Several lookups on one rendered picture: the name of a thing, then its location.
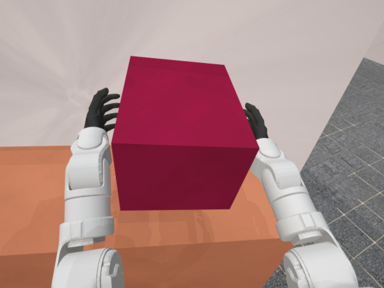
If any robot left forearm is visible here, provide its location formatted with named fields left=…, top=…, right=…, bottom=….
left=51, top=127, right=114, bottom=288

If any robot left upper arm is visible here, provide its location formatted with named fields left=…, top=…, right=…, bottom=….
left=53, top=247, right=125, bottom=288

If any robot right forearm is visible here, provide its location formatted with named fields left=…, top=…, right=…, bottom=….
left=250, top=138, right=358, bottom=285

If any robot right upper arm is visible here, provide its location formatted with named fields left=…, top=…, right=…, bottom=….
left=283, top=242, right=373, bottom=288

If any left robot hand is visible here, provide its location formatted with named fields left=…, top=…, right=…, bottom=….
left=84, top=88, right=120, bottom=132

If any right robot hand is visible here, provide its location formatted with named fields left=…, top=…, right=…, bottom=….
left=243, top=103, right=268, bottom=140

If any carton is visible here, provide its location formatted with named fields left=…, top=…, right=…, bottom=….
left=111, top=56, right=259, bottom=211

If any pedestal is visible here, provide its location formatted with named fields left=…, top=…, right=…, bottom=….
left=0, top=145, right=294, bottom=288

